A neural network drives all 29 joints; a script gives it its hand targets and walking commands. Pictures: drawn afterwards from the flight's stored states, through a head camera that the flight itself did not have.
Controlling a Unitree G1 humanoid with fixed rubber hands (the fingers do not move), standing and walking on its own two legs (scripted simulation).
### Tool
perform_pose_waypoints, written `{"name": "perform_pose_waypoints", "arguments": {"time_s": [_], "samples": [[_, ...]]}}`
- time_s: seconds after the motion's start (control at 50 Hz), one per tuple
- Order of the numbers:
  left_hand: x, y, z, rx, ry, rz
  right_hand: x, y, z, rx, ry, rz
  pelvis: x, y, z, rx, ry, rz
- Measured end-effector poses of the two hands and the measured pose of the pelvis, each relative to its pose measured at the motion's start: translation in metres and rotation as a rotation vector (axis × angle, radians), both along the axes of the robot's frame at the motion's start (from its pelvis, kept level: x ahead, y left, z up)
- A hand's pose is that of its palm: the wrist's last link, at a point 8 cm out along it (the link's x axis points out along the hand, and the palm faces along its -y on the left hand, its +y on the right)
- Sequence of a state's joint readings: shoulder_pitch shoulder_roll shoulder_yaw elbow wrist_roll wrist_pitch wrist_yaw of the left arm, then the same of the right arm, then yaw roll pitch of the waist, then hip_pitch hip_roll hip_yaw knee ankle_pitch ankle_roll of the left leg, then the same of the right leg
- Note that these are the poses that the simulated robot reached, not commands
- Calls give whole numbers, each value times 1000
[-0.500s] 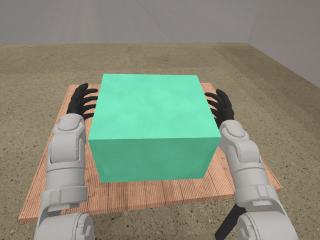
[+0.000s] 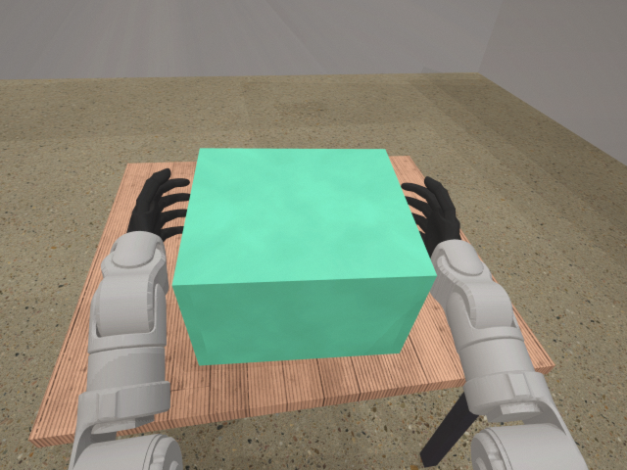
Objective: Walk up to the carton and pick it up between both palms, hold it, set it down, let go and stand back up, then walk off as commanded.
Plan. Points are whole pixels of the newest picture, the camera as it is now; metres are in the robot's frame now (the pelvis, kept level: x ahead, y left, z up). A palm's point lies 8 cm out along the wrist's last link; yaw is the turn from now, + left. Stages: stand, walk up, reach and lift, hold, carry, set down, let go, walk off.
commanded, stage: hold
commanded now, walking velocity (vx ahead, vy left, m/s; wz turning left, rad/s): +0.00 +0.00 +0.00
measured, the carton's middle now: (298, 249) +0.38 +0.00 +0.12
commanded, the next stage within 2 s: none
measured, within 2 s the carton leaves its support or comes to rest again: neither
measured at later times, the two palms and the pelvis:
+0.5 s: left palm (144, 235) +0.34 +0.18 +0.18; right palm (443, 238) +0.34 -0.18 +0.17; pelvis -0.01 -0.01 +0.00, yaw +0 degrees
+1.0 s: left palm (143, 236) +0.35 +0.19 +0.17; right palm (439, 240) +0.34 -0.17 +0.17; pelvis -0.01 +0.00 +0.00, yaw +0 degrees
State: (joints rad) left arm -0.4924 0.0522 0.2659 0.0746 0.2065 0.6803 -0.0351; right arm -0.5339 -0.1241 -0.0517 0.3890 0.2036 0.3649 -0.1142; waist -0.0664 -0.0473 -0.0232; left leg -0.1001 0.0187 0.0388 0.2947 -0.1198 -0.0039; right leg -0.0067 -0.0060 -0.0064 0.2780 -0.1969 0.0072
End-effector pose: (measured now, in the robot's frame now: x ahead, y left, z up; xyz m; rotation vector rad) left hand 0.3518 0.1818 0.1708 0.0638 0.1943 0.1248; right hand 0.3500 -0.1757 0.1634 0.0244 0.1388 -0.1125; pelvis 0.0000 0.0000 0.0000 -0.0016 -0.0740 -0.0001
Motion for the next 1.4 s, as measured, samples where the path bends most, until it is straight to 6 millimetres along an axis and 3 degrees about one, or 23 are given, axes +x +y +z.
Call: {"name": "perform_pose_waypoints", "arguments": {"time_s": [0.3, 0.74, 1.4], "samples": [[-5, -7, 4, 4, 5, 3, -4, -7, 2, 13, 5, 2, -3, -5, 0, 1, -16, -4], [-8, 8, 6, -12, 6, 1, -5, 8, 6, -1, 4, 8, -15, -2, 0, -1, -18, 8], [2, -3, 0, -10, 12, -9, -1, -2, 2, -6, 4, -11, -6, 0, 0, 0, -4, -10]]}}
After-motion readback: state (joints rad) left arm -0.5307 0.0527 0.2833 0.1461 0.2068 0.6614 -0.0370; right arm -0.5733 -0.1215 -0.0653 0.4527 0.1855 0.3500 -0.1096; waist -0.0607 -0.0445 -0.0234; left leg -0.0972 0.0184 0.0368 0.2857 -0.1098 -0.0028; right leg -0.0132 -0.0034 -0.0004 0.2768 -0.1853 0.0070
